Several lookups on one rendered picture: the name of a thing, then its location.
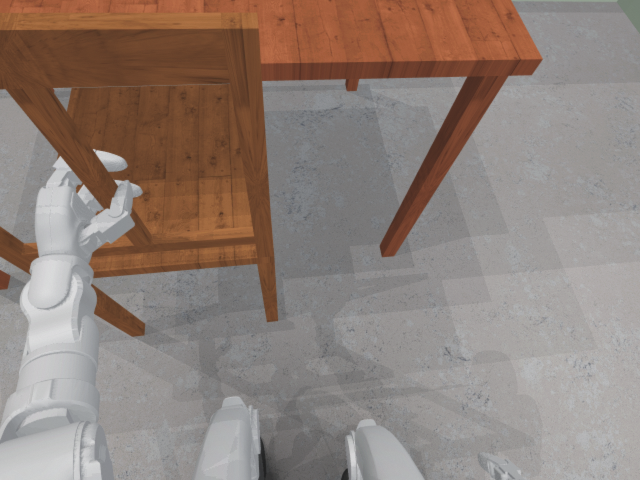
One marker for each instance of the robot left forearm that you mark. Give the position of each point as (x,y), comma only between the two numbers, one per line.
(57,376)

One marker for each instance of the robot left hand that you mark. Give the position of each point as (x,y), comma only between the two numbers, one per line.
(61,213)

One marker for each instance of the table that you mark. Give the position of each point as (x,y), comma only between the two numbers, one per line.
(483,40)

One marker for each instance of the chair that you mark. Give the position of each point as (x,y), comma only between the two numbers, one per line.
(198,152)

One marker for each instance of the robot left upper arm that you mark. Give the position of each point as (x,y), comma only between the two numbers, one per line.
(76,451)

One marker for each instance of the robot right thigh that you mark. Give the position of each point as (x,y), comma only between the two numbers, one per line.
(374,453)

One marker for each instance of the robot right hand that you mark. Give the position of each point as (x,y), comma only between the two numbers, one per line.
(498,468)

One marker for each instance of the robot right shin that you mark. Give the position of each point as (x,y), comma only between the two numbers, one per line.
(367,422)

